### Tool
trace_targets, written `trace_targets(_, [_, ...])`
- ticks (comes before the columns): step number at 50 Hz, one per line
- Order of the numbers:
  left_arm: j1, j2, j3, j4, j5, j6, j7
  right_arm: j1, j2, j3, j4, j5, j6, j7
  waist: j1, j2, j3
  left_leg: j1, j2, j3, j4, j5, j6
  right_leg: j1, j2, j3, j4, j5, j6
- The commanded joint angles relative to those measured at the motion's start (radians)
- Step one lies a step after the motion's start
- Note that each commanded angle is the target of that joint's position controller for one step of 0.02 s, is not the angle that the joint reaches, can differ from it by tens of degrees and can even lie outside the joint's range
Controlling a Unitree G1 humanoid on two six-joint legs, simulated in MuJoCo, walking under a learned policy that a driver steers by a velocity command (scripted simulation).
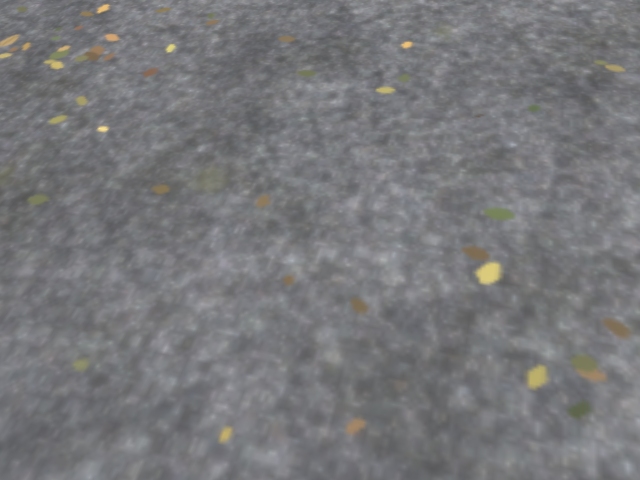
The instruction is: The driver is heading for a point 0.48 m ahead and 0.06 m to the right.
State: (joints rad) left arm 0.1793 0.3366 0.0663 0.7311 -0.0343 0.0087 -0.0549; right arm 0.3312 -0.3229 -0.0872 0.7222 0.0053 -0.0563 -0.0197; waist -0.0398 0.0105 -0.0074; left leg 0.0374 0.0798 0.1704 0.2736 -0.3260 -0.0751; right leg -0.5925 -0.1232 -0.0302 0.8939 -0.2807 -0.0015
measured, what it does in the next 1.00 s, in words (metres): walks ahead: right foot, then left foot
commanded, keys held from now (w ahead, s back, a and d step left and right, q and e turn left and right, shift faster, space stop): e+shift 0.22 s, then q+shift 0.36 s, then shift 0.42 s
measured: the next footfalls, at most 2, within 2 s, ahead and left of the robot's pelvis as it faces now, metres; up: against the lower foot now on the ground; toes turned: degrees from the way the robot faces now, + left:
right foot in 0.10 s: +0.16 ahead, -0.15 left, +0.00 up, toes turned -11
left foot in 0.62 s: +0.40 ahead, -0.06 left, +0.00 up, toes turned -5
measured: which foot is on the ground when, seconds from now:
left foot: down 0.00-0.10, up 0.12-0.60, down 0.62-1.00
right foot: up 0.00-0.08, down 0.10-0.64, up 0.66-0.92, down 0.94-1.00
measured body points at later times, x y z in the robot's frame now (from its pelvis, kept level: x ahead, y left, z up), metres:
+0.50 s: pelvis +0.20 -0.12 +0.01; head +0.23 -0.15 +0.45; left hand +0.41 +0.11 -0.08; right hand +0.28 -0.41 -0.11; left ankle +0.39 -0.02 -0.69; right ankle +0.13 -0.15 -0.73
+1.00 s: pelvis +0.33 -0.20 -0.01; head +0.35 -0.21 +0.44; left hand +0.47 +0.06 -0.11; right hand +0.48 -0.45 -0.11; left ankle +0.36 -0.06 -0.73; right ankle +0.35 -0.32 -0.73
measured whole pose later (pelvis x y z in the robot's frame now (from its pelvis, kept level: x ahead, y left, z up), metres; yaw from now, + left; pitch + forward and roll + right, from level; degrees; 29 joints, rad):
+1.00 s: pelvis +0.33 -0.20 -0.01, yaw -1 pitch +1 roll +1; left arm 0.21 0.24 0.02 0.72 0.03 0.02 0.01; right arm 0.18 -0.25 -0.03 0.68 -0.02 0.01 -0.01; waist -0.01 0.02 0.01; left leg -0.34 -0.02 -0.07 0.59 -0.29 -0.02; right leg -0.35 -0.02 0.03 0.61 -0.29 0.01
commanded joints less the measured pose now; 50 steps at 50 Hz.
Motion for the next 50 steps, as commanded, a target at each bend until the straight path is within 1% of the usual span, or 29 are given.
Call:
trace_targets(1, [-0.123,0.036,-0.009,-0.115,0.006,-0.008,-0.011,-0.099,-0.179,-0.053,-0.071,0.008,-0.011,0.018,0.003,0.071,0.131,-0.098,0.232,-0.049,-0.116,0.016,0.178,-0.022,-0.004,-0.058,-0.071,-0.02,-0.022])
trace_targets(3, [-0.002,0.079,0.017,-0.1,0.007,-0.002,-0.007,-0.131,-0.201,-0.059,-0.073,0.025,0.008,0.023,0.082,0.059,0.065,-0.142,0.206,0.039,0.121,0.466,0.138,0.198,0.1,-0.152,-0.163,0.025,-0.056])
trace_targets(4, [0.152,0.147,0.058,-0.06,0.008,0.002,0.006,-0.113,-0.18,-0.053,-0.073,0.034,0.013,0.027,0.156,0.006,-0.044,-0.195,0.153,0.094,0.393,0.702,0.099,0.432,0.19,-0.182,-0.199,0.059,-0.093])
trace_targets(5, [0.339,0.252,0.101,-0.015,0.0,0.015,0.028,-0.116,-0.115,-0.028,-0.097,0.01,0.007,0.025,0.233,-0.159,-0.095,-0.453,0.103,0.069,0.758,0.332,0.02,0.703,0.161,-0.016,-0.27,0.149,-0.156])
trace_targets(6, [0.271,0.42,0.117,-0.071,0.013,0.006,0.034,-0.058,0.029,0.017,-0.18,-0.029,-0.013,0.02,0.088,-0.472,-0.205,-0.803,-0.109,-0.068,1.125,-0.387,-0.037,0.847,-0.138,0.709,-0.506,-0.018,-0.363])
trace_targets(7, [0.239,0.34,0.092,-0.136,0.019,-0.027,0.013,-0.147,-0.099,0.002,-0.173,0.002,-0.036,0.014,0.163,-0.2,-0.295,-0.848,-0.097,-0.287,1.188,-0.321,-0.011,0.844,-0.223,0.889,-0.658,-0.122,-0.375])
trace_targets(8, [0.212,0.278,0.074,-0.13,0.023,-0.049,0.008,-0.218,-0.132,-0.006,-0.191,0.036,-0.048,0.009,0.149,-0.124,-0.163,-0.913,-0.069,-0.271,1.15,-0.215,0.022,0.768,-0.224,0.791,-0.659,-0.082,-0.343])
trace_targets(9, [0.168,0.242,0.065,-0.132,0.015,-0.058,0.012,-0.216,-0.127,-0.004,-0.175,0.017,-0.055,-0.004,0.112,-0.069,-0.087,-0.887,-0.026,-0.272,1.071,-0.14,0.046,0.656,-0.174,0.679,-0.622,0.024,-0.306])
trace_targets(10, [0.099,0.209,0.057,-0.145,0.015,-0.055,0.02,-0.187,-0.134,-0.01,-0.152,-0.011,-0.054,-0.015,0.066,-0.054,-0.055,-0.813,0.007,-0.284,0.993,-0.074,0.049,0.544,-0.127,0.567,-0.583,0.157,-0.27])
trace_targets(12, [0.005,0.161,0.039,-0.181,0.043,-0.045,0.04,-0.126,-0.148,-0.02,-0.11,-0.017,-0.026,-0.007,0.008,-0.089,-0.057,-0.666,0.026,-0.263,0.934,0.009,0.045,0.394,-0.082,0.391,-0.581,0.442,-0.244])
trace_targets(15, [0.01,0.114,0.017,-0.154,0.041,-0.051,0.066,-0.088,-0.084,0.001,-0.057,-0.024,-0.001,0.002,0.006,-0.051,-0.09,-0.623,0.005,-0.197,0.829,0.161,0.02,0.384,-0.027,0.198,-0.573,0.776,-0.213])
trace_targets(18, [0.016,0.061,-0.008,-0.112,0.042,-0.044,0.088,-0.136,-0.033,0.024,-0.045,-0.01,-0.009,0.022,0.032,-0.079,-0.087,-0.592,0.005,-0.172,0.6,0.356,0.022,0.431,0.02,0.073,-0.596,0.792,-0.12])
trace_targets(22, [0.038,0.095,0.002,-0.067,0.066,-0.037,0.105,-0.228,-0.041,0.025,-0.06,0.017,-0.02,0.056,0.094,-0.074,-0.03,-0.593,-0.019,-0.175,0.416,0.468,0.04,0.509,-0.021,0.024,-0.631,0.74,-0.083])
trace_targets(27, [-0.002,0.101,0.016,-0.063,0.05,0.017,0.125,-0.195,-0.072,0.006,-0.09,0.014,-0.012,0.093,0.079,-0.061,0.009,-0.708,-0.034,-0.143,0.394,0.229,0.071,0.669,-0.087,0.014,-0.522,0.898,-0.101])
trace_targets(30, [-0.04,0.105,0.024,-0.095,0.044,0.04,0.147,-0.045,-0.081,-0.006,-0.074,0.015,-0.01,0.085,0.018,-0.068,-0.056,-0.53,-0.116,-0.091,0.357,0.132,0.124,0.611,-0.06,-0.007,-0.28,1.205,-0.06])
trace_targets(31, [-0.08,0.113,0.026,-0.106,0.038,0.036,0.148,0.071,-0.1,-0.016,-0.057,0.008,-0.018,0.068,-0.059,-0.037,-0.103,-0.37,-0.123,-0.118,0.23,0.265,0.17,0.533,-0.017,-0.031,-0.103,1.197,-0.018])
trace_targets(32, [-0.114,0.101,0.02,-0.137,0.051,0.02,0.139,0.167,-0.168,-0.033,-0.057,-0.007,-0.025,0.047,-0.119,0.112,-0.179,-0.103,0.028,-0.339,0.18,0.669,0.272,0.304,0.099,-0.054,0.22,0.674,0.035])
trace_targets(33, [-0.026,0.006,-0.004,-0.157,0.077,0.01,0.114,0.094,-0.198,-0.029,-0.076,-0.033,-0.019,0.026,-0.006,0.324,-0.282,0.161,0.304,-0.807,0.165,0.924,0.531,-0.068,0.319,0.046,0.596,-0.399,0.134])
trace_targets(34, [-0.004,0.074,0.001,-0.128,0.045,-0.012,0.085,0.029,-0.152,-0.018,-0.11,-0.029,-0.006,0.01,-0.027,0.147,-0.361,0.098,0.306,-0.779,0.13,0.77,0.511,-0.043,0.217,0.237,0.615,-0.343,0.102])
trace_targets(35, [-0.064,0.091,0.003,-0.143,0.019,-0.014,0.075,-0.051,-0.098,-0.003,-0.136,-0.017,0.003,-0.003,-0.014,0.067,-0.249,0.012,0.264,-0.654,0.138,0.646,0.452,-0.077,0.164,0.219,0.59,-0.302,0.095])
trace_targets(36, [-0.07,0.065,-0.006,-0.141,0.029,-0.008,0.071,-0.114,-0.067,0.01,-0.148,-0.004,0.018,-0.007,0.024,-0.047,-0.154,-0.126,0.204,-0.552,0.1,0.539,0.386,-0.063,0.13,0.168,0.461,-0.257,0.064])
trace_targets(37, [-0.073,0.054,-0.005,-0.135,0.042,0.007,0.076,-0.154,-0.051,0.018,-0.154,0.006,0.028,-0.01,0.043,-0.05,-0.101,-0.231,0.167,-0.497,0.078,0.441,0.342,-0.013,0.103,0.141,0.319,-0.24,0.058])
trace_targets(39, [-0.011,0.003,-0.018,-0.105,0.035,0.022,0.068,-0.175,-0.1,0.0,-0.151,-0.008,0.049,-0.004,0.065,0.059,-0.052,-0.395,0.071,-0.38,0.053,0.464,0.313,0.155,0.127,0.054,0.107,-0.206,0.073])
trace_targets(42, [0.008,-0.002,-0.023,-0.087,0.03,0.012,0.069,-0.12,-0.108,-0.008,-0.123,-0.012,0.06,-0.001,0.026,0.122,-0.13,-0.34,0.082,-0.352,0.096,0.517,0.317,0.246,0.113,0.051,-0.082,-0.086,0.084])
trace_targets(45, [0.035,-0.004,-0.014,-0.068,0.036,0.006,0.068,-0.158,-0.066,0.011,-0.12,-0.006,0.066,0.005,0.049,0.131,-0.142,-0.373,0.063,-0.338,0.15,0.294,0.26,0.378,0.131,0.01,-0.297,0.116,0.061])
trace_targets(47, [0.021,0.016,-0.01,-0.085,0.069,-0.004,0.066,-0.105,0.012,0.039,-0.097,-0.029,0.058,0.012,0.035,0.059,-0.091,-0.444,-0.021,-0.305,0.221,0.012,0.141,0.445,0.059,0.103,-0.434,0.212,0.011])
trace_targets(48, [-0.017,0.076,-0.004,-0.116,0.079,-0.009,0.073,-0.04,0.037,0.046,-0.089,-0.046,0.055,0.014,-0.031,-0.128,-0.068,-0.444,-0.113,-0.24,0.338,-0.12,0.071,0.39,-0.093,0.278,-0.5,0.291,-0.066])
trace_targets(49, [-0.066,0.055,-0.011,-0.107,0.082,-0.01,0.068,-0.068,0.026,0.043,-0.11,-0.038,0.054,0.009,-0.044,-0.258,-0.053,-0.355,-0.085,-0.231,0.313,-0.101,0.048,0.241,-0.137,0.352,-0.573,0.094,-0.153])
trace_targets(50, [-0.118,0.0,-0.024,-0.122,0.073,-0.019,0.063,-0.094,-0.008,0.035,-0.094,-0.036,0.056,0.003,-0.043,-0.185,-0.015,-0.283,-0.062,-0.238,0.27,0.016,0.04,0.201,-0.065,0.301,-0.559,-0.036,-0.122])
